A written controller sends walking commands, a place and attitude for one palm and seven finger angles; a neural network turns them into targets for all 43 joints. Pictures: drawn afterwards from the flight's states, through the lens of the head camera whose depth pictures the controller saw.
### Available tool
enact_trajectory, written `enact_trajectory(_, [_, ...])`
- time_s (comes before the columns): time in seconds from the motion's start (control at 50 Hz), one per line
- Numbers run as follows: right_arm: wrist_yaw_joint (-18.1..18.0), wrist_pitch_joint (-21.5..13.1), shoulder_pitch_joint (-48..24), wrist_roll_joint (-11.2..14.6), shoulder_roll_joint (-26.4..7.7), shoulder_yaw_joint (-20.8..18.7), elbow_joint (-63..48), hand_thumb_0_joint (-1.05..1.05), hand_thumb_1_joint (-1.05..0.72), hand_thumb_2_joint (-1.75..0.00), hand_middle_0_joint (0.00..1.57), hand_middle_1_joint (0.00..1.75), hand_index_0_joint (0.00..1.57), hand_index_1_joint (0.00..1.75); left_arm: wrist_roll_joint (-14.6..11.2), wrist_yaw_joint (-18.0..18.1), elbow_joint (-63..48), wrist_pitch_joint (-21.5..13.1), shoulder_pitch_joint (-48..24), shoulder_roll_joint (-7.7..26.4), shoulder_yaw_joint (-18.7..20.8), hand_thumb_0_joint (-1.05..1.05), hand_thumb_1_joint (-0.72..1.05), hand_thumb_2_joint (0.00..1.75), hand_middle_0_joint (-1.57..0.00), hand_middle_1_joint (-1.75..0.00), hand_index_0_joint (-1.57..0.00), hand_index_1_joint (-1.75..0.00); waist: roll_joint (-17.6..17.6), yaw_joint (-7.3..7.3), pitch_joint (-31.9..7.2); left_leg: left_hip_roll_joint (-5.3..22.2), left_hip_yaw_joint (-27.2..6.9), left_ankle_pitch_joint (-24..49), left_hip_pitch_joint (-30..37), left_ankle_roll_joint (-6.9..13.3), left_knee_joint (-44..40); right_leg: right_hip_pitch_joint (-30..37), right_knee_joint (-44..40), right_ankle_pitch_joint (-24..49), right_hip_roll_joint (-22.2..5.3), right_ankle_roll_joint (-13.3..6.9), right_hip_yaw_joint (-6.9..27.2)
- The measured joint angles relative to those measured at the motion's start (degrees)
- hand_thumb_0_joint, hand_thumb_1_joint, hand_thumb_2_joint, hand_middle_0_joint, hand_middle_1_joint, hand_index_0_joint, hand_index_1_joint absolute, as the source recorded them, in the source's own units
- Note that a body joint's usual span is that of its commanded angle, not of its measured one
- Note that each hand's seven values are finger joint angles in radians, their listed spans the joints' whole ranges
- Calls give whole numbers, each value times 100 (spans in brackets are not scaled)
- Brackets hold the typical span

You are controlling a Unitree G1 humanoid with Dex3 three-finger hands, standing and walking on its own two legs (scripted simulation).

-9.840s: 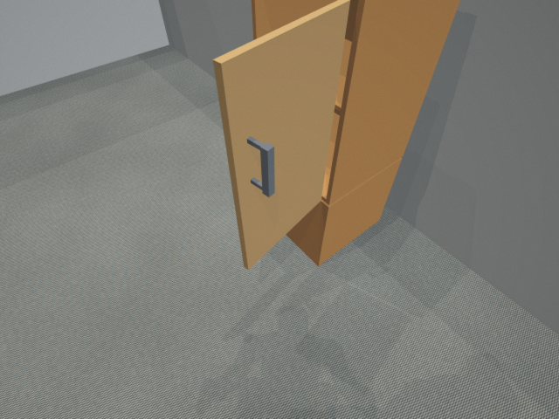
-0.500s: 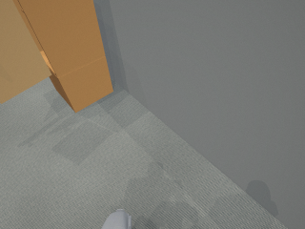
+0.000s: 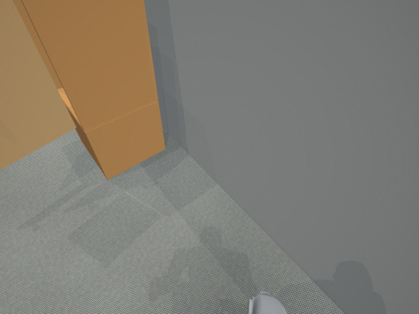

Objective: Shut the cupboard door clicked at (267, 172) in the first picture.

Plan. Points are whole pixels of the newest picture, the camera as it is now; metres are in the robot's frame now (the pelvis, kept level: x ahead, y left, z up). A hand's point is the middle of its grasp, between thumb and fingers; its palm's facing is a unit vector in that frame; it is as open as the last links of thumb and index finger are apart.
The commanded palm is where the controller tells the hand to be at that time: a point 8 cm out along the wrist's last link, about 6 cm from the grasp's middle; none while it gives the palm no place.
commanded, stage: walk to a spot facing it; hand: left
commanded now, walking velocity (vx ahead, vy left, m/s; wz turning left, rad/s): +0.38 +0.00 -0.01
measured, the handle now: out of the picture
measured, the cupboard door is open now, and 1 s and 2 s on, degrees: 100 100 100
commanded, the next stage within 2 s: turn to face it in 0.40 s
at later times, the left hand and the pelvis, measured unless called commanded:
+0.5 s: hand (154, 261) +0.26 +0.15 -0.17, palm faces +0.15 -0.97 -0.20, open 7.0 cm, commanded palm none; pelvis +0.22 -0.05 +0.00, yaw +9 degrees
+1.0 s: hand (124, 218) +0.37 +0.25 -0.18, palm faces +0.38 -0.90 -0.21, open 7.3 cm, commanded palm none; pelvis +0.34 +0.02 -0.01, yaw +21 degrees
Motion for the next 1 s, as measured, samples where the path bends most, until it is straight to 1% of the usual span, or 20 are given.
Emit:
enact_trajectory(0.1, [23, 26, 505, -42, 79, 66, 242, 0, -93, -89, 20, 30, 19, 30, -23, -48, -177, 10, -455, 144, -16, 1, 93, 90, -19, -29, -20, -30, 36, -209, 22, 47, -5, -285, 448, -162, -193, 280, -1094, 112, 115, -61, -73])
enact_trajectory(0.18, [38, 64, 817, -65, 157, 110, 412, 0, -92, -89, 20, 30, 19, 30, -26, -71, -311, -61, -723, 160, -65, 1, 92, 90, -19, -29, -20, -30, 103, -376, 84, 195, -6, -798, 630, -369, 135, 886, -1931, -103, 346, -208, -263])
enact_trajectory(0.22, [61, 104, 923, -11, 212, 120, 526, 0, -91, -89, 20, 30, 19, 30, -12, -59, -373, -237, -823, 128, -85, 1, 92, 90, -19, -29, -20, -30, 142, -407, 147, 346, -101, -1231, 309, -391, 1176, 1222, -2109, -162, 447, -349, -351])
enact_trajectory(0.26, [80, 209, 796, 39, 218, 108, 608, 1, -91, -89, 20, 30, 19, 30, -50, -21, -404, -384, -832, 15, -132, 0, 92, 90, -19, -29, -20, -30, 218, -413, 287, 396, -409, -1526, -452, -338, 3116, 1364, -1875, -498, 483, -400, -476])
enact_trajectory(0.28, [89, 256, 713, 46, 211, 84, 615, 1, -91, -89, 20, 30, 19, 30, -68, 1, -401, -409, -770, -50, -156, 0, 92, 90, -19, -29, -20, -30, 235, -408, 307, 401, -508, -1430, -824, -319, 3873, 1502, -1915, -596, 494, -400, -526])
enact_trajectory(0.3, [92, 295, 619, 45, 198, 60, 599, 1, -91, -89, 20, 30, 19, 30, -82, 28, -375, -414, -679, -120, -178, 0, 92, 90, -20, -29, -20, -30, 254, -408, 300, 435, -563, -1219, -1161, -323, 4367, 1669, -2045, -626, 509, -366, -581])
enact_trajectory(0.34, [97, 350, 399, 27, 171, 20, 511, 1, -91, -89, 20, 30, 19, 30, -85, 75, -262, -422, -447, -258, -215, 0, 91, 90, -20, -29, -20, -30, 272, -410, 244, 549, -607, -780, -1726, -376, 4700, 2007, -2406, -597, 547, -323, -693])
enact_trajectory(0.38, [114, 369, 197, 18, 174, -15, 365, 1, -91, -89, 20, 30, 19, 30, -189, 196, -231, -511, -244, -314, -48, -2, 95, 89, -20, -29, -21, -30, 261, -396, 163, 655, -629, -472, -2177, -453, 4516, 2311, -2764, -578, 572, -334, -844])
enact_trajectory(0.42, [151, 386, -10, 1, 175, -46, 220, 1, -91, -89, 19, 30, 19, 30, -143, 234, -211, -543, -130, -205, 7, -5, 98, 89, -20, -30, -21, -30, 235, -346, 102, 740, -572, -219, -2494, -516, 4147, 2575, -3029, -595, 578, -318, -1010])
enact_trajectory(0.52, [245, 433, -629, -18, 9, -84, -108, 1, -92, -89, 19, 30, 19, 30, -57, 182, 3, -454, 180, -38, -71, -4, 96, 89, -20, -29, -21, -30, 165, -183, 113, 743, -278, 61, -2661, -526, 2943, 3093, -3194, -893, 495, -143, -1327])
enact_trajectory(0.6, [293, 422, -1069, -20, -175, -66, -394, 1, -92, -90, 19, 30, 19, 30, -35, 152, 169, -320, 499, 24, -103, -2, 94, 90, -20, -29, -21, -30, 25, -29, 220, 526, -31, -52, -2320, -406, 2137, 3356, -2806, -1398, 264, 104, -1486])
enact_trajectory(0.62, [298, 395, -1139, -28, -224, -55, -487, 1, -92, -90, 19, 30, 19, 30, -45, 139, 200, -273, 597, 45, -101, -2, 94, 90, -20, -29, -21, -30, -31, -13, 235, 424, 37, 46, -2132, -361, 1868, 3325, -2478, -1600, 136, 169, -1495])
enact_trajectory(0.64, [303, 349, -1177, -49, -316, -43, -602, 1, -92, -90, 19, 30, 19, 30, -65, 119, 211, -210, 716, 36, -95, -1, 93, 90, -20, -29, -21, -30, 19, 0, 206, 395, 4, 391, -1962, -213, 1632, 3136, -1883, -1779, 41, 197, -1483])
enact_trajectory(0.66, [273, 292, -1234, -61, -361, -56, -689, 1, -92, -90, 19, 30, 19, 30, -97, 99, 225, -118, 733, 62, -92, -1, 93, 90, -20, -29, -21, -30, 17, -32, 209, 337, -28, 376, -2052, -4, 1829, 2769, -971, -2044, -19, 208, -1260])
enact_trajectory(0.68, [233, 254, -1281, -39, -380, -47, -758, 1, -92, -89, 19, 30, 19, 30, -112, 102, 208, -10, 682, 113, -97, 0, 92, 89, -20, -29, -21, -30, -14, -32, 252, 278, -59, 190, -2121, 131, 2047, 2352, -36, -2240, 24, 191, -897])
enact_trajectory(0.72, [153, 239, -1298, -10, -392, -11, -830, 0, -92, -89, 19, 30, 19, 30, -123, 151, 127, 116, 506, 203, -69, 0, 92, 89, -20, -29, -20, -30, -62, 32, 295, 188, -127, -68, -2097, 228, 2111, 1565, 1347, -2171, 195, 179, -337])
enact_trajectory(0.74, [119, 251, -1287, -6, -389, 2, -843, 0, -92, -89, 19, 30, 19, 30, -113, 163, 67, 139, 399, 232, -46, 0, 92, 89, -20, -29, -20, -30, -76, 62, 310, 142, -167, -78, -2029, 221, 2003, 1251, 1694, -1997, 233, 188, -181])
enact_trajectory(0.76, [91, 264, -1270, -4, -383, 15, -847, 0, -91, -89, 19, 30, 19, 30, -99, 162, -11, 149, 290, 249, -24, 0, 92, 90, -20, -29, -20, -30, -82, 87, 328, 98, -211, -10, -1943, 163, 1847, 991, 1845, -1804, 243, 203, -69])
enact_trajectory(0.86, [74, 330, -1137, 18, -270, 78, -793, 0, -91, -89, 20, 30, 19, 30, -58, 142, -415, 156, -113, 248, 18, 1, 91, 90, -20, -29, -20, -30, -27, 121, 311, -86, -447, 267, -1536, 225, 1122, 223, 1563, -1102, 216, 322, 295])
enact_trajectory(1.0, [126, 426, -776, 23, 16, 90, -716, 1, -91, -89, 20, 30, 20, 30, -45, 176, -634, 254, -372, 259, 15, 0, 91, 90, -20, -29, -20, -30, 22, -42, 125, -231, -846, 336, -1217, 171, 733, 159, 1025, -888, 303, 444, 466])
